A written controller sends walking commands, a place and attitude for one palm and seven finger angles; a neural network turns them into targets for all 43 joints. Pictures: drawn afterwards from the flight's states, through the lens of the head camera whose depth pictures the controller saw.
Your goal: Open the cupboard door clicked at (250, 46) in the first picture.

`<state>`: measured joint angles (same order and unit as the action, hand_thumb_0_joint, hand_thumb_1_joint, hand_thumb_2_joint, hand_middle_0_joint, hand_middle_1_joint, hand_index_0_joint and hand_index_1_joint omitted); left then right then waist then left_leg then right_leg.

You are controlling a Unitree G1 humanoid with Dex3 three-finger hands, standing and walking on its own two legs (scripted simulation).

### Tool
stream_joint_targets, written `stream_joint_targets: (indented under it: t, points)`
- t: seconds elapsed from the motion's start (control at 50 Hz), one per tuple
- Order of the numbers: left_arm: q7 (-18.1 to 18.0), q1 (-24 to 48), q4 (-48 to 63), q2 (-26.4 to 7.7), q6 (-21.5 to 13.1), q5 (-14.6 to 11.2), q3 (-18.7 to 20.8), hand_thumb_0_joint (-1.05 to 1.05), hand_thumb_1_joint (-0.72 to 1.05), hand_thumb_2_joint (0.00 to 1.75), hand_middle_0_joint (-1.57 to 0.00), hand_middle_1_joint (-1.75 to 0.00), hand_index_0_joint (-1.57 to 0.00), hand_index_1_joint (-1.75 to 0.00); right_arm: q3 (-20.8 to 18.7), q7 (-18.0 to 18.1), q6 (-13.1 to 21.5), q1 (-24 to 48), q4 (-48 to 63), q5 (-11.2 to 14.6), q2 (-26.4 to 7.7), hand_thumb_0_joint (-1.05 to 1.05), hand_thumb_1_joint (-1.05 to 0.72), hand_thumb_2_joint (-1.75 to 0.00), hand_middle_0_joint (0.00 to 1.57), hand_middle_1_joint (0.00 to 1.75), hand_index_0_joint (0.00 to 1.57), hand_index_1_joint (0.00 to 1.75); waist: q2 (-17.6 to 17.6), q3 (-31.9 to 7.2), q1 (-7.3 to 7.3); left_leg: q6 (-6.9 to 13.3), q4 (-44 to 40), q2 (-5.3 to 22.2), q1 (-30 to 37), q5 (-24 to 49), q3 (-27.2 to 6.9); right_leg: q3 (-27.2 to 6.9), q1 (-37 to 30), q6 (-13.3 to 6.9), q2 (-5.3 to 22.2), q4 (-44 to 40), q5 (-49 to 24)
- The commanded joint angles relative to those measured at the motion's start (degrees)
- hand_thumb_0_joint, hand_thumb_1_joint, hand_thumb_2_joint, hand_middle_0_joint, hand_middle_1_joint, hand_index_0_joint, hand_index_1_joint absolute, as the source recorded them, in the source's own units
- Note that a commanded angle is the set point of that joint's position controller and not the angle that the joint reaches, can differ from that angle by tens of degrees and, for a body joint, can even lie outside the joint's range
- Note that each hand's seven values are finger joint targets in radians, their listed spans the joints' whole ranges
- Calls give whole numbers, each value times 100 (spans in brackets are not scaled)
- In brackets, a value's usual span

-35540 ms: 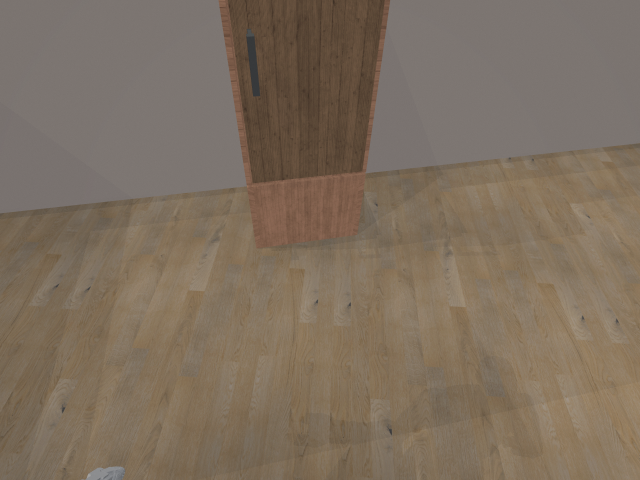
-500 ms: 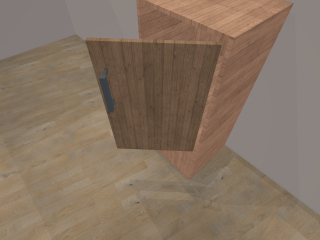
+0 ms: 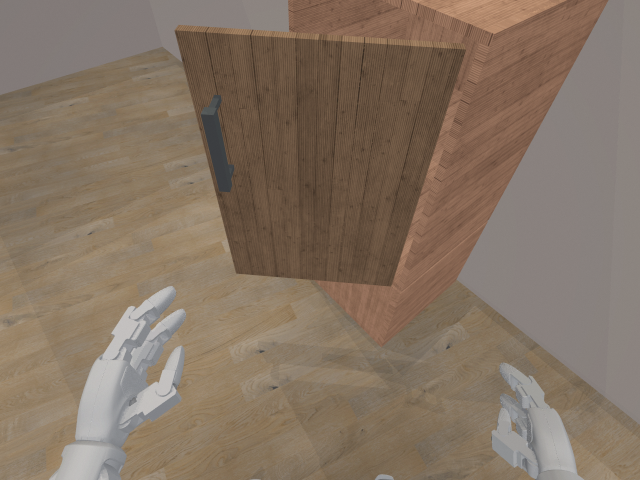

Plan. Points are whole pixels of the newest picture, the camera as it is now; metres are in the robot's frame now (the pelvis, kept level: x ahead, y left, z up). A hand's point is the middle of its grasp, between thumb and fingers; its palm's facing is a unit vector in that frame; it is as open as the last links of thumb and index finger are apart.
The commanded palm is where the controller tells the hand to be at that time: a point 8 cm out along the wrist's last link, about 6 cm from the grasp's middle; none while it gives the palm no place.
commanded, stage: raise the hand with hooked fingers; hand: left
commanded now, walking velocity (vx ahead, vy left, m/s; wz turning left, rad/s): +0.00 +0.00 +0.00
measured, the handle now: (221, 145) +0.60 +0.20 +0.07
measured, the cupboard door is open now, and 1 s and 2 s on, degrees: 45 45 45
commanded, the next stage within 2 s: move the hooked fingers beside the handle in 1.80 s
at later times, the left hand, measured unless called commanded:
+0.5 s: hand (131, 383) +0.22 +0.23 +0.03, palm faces -0.03 -1.00 -0.05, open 10.8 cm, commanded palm +0.19 +0.28 +0.03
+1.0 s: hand (82, 342) +0.25 +0.28 +0.06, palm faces +0.00 -1.00 -0.06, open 13.6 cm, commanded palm +0.23 +0.33 +0.07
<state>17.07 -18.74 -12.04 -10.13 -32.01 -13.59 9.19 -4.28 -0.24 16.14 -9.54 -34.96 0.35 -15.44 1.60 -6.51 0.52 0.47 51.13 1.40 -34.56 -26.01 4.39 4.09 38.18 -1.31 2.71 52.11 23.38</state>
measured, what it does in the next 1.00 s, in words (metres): stands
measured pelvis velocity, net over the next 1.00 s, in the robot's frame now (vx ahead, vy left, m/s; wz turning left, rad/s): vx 0.00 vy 0.03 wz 0.02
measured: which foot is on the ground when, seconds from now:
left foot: down 0.00-1.00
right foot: down 0.00-1.00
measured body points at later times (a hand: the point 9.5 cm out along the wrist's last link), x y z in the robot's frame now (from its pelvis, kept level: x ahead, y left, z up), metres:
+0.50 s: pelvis -0.02 +0.01 -0.02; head +0.05 +0.01 +0.42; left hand +0.22 +0.28 +0.03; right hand +0.13 -0.22 -0.12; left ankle -0.01 +0.12 -0.69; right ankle +0.02 -0.10 -0.69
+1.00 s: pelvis +0.00 +0.03 +0.00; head +0.05 +0.04 +0.44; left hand +0.25 +0.34 +0.07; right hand +0.19 -0.20 -0.07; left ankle -0.01 +0.12 -0.69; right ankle +0.02 -0.10 -0.69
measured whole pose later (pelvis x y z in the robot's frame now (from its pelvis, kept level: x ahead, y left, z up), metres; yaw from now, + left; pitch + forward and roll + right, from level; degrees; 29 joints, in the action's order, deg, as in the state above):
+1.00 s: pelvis +0.00 +0.03 +0.00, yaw +1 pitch +10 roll -3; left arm 26.7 -6.1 -12.6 -21.7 -15.2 -19.7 20.1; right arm 2.9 3.4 13.9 -13.8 -30.0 2.0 -15.2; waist -1.0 -4.5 -0.7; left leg 2.2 55.0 1.7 -37.6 -27.6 1.6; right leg 6.7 37.5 0.3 2.3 50.2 22.5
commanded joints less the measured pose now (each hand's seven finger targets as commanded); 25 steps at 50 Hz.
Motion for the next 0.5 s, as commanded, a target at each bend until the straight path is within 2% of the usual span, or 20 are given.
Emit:
stream_joint_targets:
  t: [0.0,0.04,0.06,0.08,0.1,0.12,0.14,0.2,0.24,0.26,0.32,0.34,0.36,0.4,0.44,0.48]
  points:
    - [806,-332,709,-833,-353,-472,620,0,53,74,-23,-54,-23,-54,-153,32,184,313,1460,151,-718,0,-90,-90,20,30,20,30,83,-894,-341,-3,319,-396,-1052,547,-127,-573,-152,-29,-83,-112,75]
    - [712,344,1487,-1154,-174,-662,854,0,48,72,-23,-57,-23,-57,-102,122,143,165,1582,164,-716,0,-90,-90,20,30,20,30,-129,-1167,-227,43,564,-337,-1119,444,-228,-800,-71,6,-114,-135,445]
    - [630,557,1971,-1166,-143,-645,808,0,46,71,-23,-58,-23,-58,-85,164,118,84,1628,177,-672,0,-90,-90,20,30,20,30,-392,-1300,-156,78,644,-288,-1022,501,-234,-884,-99,18,-113,-201,410]
    - [537,744,2249,-1171,-124,-606,755,0,43,70,-23,-60,-23,-60,-48,197,102,-47,1598,165,-624,0,-90,-90,20,30,20,30,-423,-1367,-55,100,696,-238,-999,532,-264,-897,-153,28,-113,-241,383]
    - [457,970,2493,-1205,-120,-521,680,0,41,69,-24,-62,-24,-62,-16,243,95,-104,1545,162,-622,0,-90,-90,20,30,20,30,-408,-1371,51,127,748,-184,-961,594,-328,-864,-88,30,-149,-220,257]
    - [402,1151,2602,-1250,-119,-442,641,0,39,68,-24,-63,-24,-63,18,286,98,-144,1464,166,-625,0,-90,-90,20,30,20,30,-563,-1307,116,131,775,-146,-948,600,-361,-841,-7,14,-170,-200,225]
    - [446,1444,2642,-1298,-73,-445,519,0,36,67,-24,-64,-24,-64,78,322,98,-199,1397,139,-677,0,-90,-90,20,30,20,30,-508,-1184,239,153,824,-103,-950,628,-457,-772,136,-8,-245,-104,115]
    - [570,1116,2335,-1272,243,-366,474,0,29,64,-24,-69,-24,-69,118,374,139,-228,1219,176,-669,0,-90,-90,20,30,20,30,-791,-1246,222,147,676,-85,-813,726,-529,-558,88,-7,-275,-111,-156]
    - [676,1045,1862,-1397,642,-431,627,0,25,62,-25,-72,-25,-72,166,408,121,-182,1178,191,-700,0,-90,-90,20,30,20,30,-649,-1146,166,132,570,-94,-840,725,-598,-439,25,-15,-328,-135,-134]
    - [707,994,1896,-1449,786,-453,722,0,22,61,-25,-74,-25,-74,178,403,113,-154,1193,210,-686,0,-90,-90,20,30,20,30,-649,-1332,97,122,487,-111,-809,777,-597,-429,-137,11,-286,-179,-194]
    - [649,633,1673,-1555,1194,-576,1039,0,15,58,-25,-78,-25,-78,194,403,61,-60,1284,221,-626,0,-90,-90,20,30,20,30,-342,-1401,-79,98,221,-143,-843,782,-588,-393,-496,60,-235,-388,-43]
    - [648,541,1481,-1652,1279,-650,1217,0,13,57,-25,-80,-25,-80,215,406,48,-19,1300,202,-619,0,-90,-90,20,30,20,30,-328,-1326,-191,81,162,-148,-853,908,-605,-360,-623,5,-268,-360,-152]
    - [619,569,1609,-1631,1274,-660,1208,0,11,56,-26,-81,-26,-81,233,393,47,-54,1328,194,-604,0,-90,-90,20,30,20,30,-291,-1378,-171,83,90,-146,-796,928,-596,-324,-624,32,-252,-382,-186]
    - [525,575,1542,-1601,1200,-694,1270,0,6,54,-26,-84,-26,-84,224,387,62,-91,1304,177,-584,0,-90,-90,20,30,20,30,8,-1253,-141,80,10,-149,-852,875,-596,-320,-651,67,-235,-479,-61]
    - [505,663,1539,-1734,1040,-727,1379,0,1,52,-26,-87,-26,-87,233,380,101,-121,1284,158,-630,0,-90,-90,20,30,20,30,-131,-1177,-189,72,-32,-148,-815,940,-594,-313,-676,14,-247,-461,-104]
    - [539,730,1495,-1637,905,-711,1269,0,-3,50,-27,-90,-27,-90,223,371,143,-228,1248,167,-655,0,-90,-90,20,30,20,30,-230,-1107,-95,76,-109,-152,-682,814,-564,-284,-507,38,-243,-522,-9]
